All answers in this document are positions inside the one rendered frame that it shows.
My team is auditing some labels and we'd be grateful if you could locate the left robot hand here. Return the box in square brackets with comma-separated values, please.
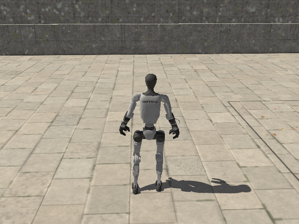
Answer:
[119, 126, 130, 136]

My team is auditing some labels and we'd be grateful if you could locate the right robot hand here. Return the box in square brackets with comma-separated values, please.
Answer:
[169, 128, 179, 139]

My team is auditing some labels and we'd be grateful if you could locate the robot right upper arm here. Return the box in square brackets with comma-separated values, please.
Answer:
[160, 94, 173, 120]

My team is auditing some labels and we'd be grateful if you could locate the robot right forearm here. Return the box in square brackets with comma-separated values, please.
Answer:
[169, 113, 178, 130]

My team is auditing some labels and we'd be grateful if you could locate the robot right foot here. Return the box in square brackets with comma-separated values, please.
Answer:
[156, 180, 162, 192]

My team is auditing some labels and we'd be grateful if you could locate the robot left forearm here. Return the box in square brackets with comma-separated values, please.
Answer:
[121, 111, 130, 127]

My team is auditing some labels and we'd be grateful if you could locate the left robot shin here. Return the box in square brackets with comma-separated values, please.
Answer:
[133, 156, 139, 188]

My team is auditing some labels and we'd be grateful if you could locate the robot left upper arm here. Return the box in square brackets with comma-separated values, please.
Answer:
[126, 93, 141, 119]

